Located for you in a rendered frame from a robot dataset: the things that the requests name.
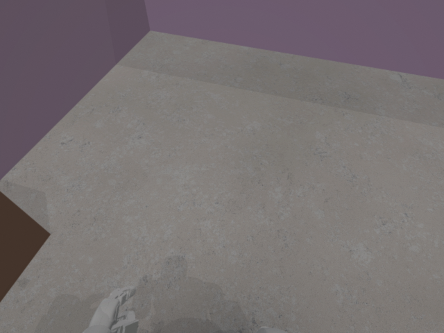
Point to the robot left hand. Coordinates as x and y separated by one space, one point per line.
107 312

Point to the cabinet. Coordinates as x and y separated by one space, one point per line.
20 239

